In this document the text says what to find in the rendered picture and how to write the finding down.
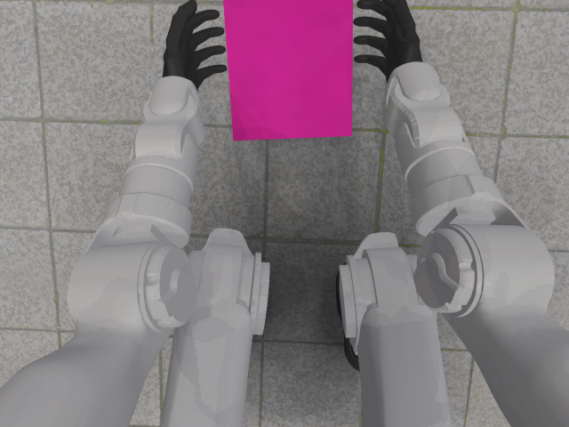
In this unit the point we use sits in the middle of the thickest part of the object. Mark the robot right hand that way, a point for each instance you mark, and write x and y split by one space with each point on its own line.
401 44

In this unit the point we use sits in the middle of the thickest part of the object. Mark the left robot thigh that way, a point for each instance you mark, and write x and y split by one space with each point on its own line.
208 371

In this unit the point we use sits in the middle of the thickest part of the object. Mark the left robot upper arm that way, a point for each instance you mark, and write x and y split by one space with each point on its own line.
125 300

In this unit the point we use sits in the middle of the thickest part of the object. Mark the carton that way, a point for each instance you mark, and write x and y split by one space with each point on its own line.
290 67

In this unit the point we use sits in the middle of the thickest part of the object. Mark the left robot forearm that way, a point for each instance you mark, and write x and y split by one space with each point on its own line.
159 178

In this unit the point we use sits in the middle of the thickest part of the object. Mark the right robot forearm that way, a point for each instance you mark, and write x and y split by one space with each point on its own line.
437 161

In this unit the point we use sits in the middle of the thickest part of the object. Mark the robot right foot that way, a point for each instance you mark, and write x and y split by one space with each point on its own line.
351 357

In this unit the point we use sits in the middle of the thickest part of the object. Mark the robot left hand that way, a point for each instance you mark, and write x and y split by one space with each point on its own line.
180 56

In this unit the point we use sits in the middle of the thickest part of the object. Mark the right robot upper arm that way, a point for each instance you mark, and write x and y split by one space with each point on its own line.
492 284

